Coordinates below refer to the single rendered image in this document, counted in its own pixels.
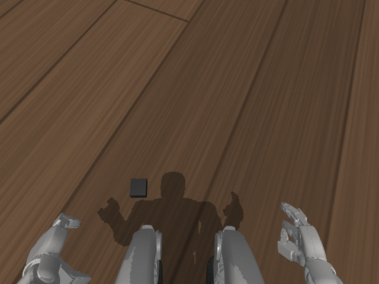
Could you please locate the right robot arm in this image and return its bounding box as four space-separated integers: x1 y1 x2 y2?
304 260 343 284

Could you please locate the small box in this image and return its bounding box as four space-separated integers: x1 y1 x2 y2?
130 179 147 198

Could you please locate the left robot hand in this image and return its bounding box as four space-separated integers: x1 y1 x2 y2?
26 213 92 284

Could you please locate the right robot hand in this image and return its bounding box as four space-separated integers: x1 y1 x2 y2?
277 202 327 267

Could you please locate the left robot arm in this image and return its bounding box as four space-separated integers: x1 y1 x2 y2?
17 255 60 284

